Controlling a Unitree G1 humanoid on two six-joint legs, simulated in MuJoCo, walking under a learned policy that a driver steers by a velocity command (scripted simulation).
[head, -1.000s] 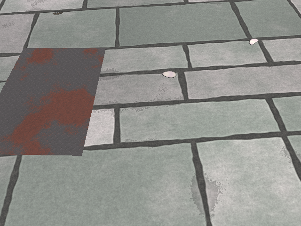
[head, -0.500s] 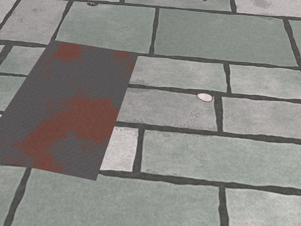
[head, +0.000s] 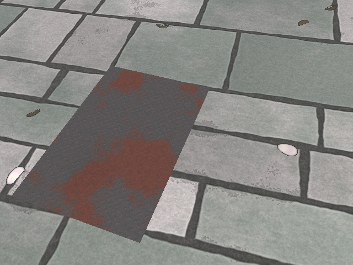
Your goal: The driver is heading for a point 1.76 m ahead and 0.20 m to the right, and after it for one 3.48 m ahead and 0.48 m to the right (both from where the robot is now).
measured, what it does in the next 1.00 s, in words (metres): steps on the spot: left foot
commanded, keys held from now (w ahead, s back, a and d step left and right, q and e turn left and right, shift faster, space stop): no key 1.00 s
